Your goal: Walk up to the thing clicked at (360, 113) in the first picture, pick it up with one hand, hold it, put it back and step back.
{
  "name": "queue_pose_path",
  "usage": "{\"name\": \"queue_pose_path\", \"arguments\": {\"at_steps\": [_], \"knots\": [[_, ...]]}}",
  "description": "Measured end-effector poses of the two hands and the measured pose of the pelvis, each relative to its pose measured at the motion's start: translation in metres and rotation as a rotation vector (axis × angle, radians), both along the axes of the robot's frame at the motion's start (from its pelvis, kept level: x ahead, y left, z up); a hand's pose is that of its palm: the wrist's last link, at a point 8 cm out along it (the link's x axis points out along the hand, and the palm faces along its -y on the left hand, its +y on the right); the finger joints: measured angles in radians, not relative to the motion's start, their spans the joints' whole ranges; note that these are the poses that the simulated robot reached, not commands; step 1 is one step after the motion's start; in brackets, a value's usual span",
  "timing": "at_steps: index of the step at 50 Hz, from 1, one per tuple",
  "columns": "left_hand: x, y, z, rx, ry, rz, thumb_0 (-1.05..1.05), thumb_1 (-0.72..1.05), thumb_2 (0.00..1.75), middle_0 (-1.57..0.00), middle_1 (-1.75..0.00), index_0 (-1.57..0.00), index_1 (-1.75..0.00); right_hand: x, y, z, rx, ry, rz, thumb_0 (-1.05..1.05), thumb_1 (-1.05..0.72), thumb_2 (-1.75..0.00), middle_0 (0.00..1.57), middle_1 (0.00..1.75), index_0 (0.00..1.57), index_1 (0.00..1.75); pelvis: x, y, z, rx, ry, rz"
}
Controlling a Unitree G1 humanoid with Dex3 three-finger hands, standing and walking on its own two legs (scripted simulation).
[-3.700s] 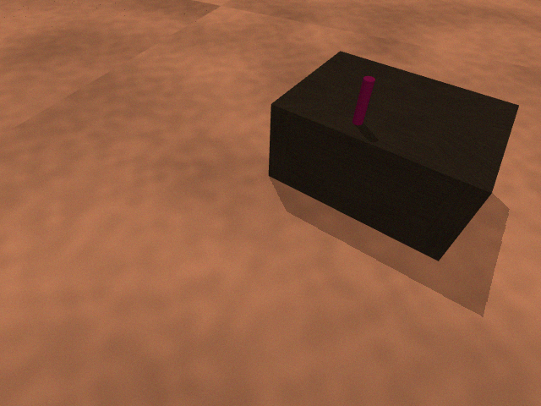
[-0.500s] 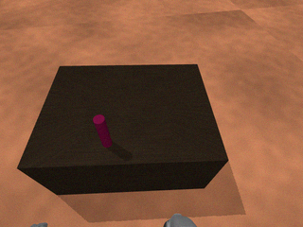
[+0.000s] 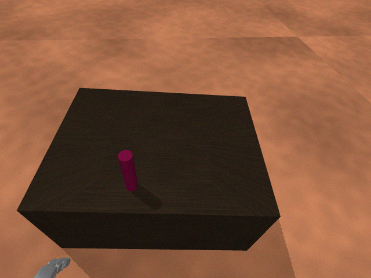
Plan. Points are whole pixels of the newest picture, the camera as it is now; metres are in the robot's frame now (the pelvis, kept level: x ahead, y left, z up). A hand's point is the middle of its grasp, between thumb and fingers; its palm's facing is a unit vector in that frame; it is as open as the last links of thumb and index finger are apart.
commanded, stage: walk up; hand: left
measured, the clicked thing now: (128, 172) +0.48 +0.20 -0.22
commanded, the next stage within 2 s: stand in 0.88 s
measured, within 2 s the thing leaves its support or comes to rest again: neither
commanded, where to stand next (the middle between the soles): +0.07 -0.01 m, yaw +2 degrees
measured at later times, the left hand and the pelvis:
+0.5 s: hand out of the picture +0.09 +0.26 -0.14, palm faces +0.06 -0.94 -0.32, open 7.4 cm; pelvis +0.02 +0.00 +0.01, yaw +2 degrees
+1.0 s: hand out of the picture +0.08 +0.26 -0.14, palm faces +0.04 -0.94 -0.33, open 7.4 cm; pelvis +0.02 +0.00 +0.01, yaw +3 degrees
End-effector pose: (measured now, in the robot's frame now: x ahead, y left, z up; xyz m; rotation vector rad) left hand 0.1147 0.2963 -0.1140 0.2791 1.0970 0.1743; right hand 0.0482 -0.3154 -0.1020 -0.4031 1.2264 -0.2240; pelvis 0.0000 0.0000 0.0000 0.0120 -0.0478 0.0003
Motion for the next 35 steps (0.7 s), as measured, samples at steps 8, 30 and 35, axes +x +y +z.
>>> {"name": "queue_pose_path", "arguments": {"at_steps": [8, 30, 35], "knots": [[-0.044, 0.014, 0.001, 0.023, 0.135, 0.064, 0.01, 0.91, 0.90, -0.20, -0.30, -0.20, -0.30, 0.024, 0.002, -0.001, 0.015, 0.002, 0.035, 0.00, -0.90, -0.90, 0.20, 0.30, 0.21, 0.30, 0.005, 0.000, 0.005, -0.008, 0.010, 0.014], [-0.025, 0.006, 0.009, 0.004, 0.081, 0.091, 0.00, 0.90, 0.90, -0.20, -0.30, -0.20, -0.30, 0.074, 0.022, 0.000, 0.059, -0.064, 0.081, 0.00, -0.90, -0.90, 0.20, 0.30, 0.21, 0.30, 0.016, 0.002, 0.011, -0.008, 0.014, 0.045], [-0.020, 0.005, 0.010, -0.001, 0.068, 0.085, 0.00, 0.90, 0.90, -0.20, -0.30, -0.20, -0.30, 0.069, 0.018, 0.003, 0.047, -0.055, 0.074, 0.00, -0.90, -0.90, 0.20, 0.30, 0.21, 0.30, 0.015, 0.001, 0.011, -0.006, 0.012, 0.048]]}}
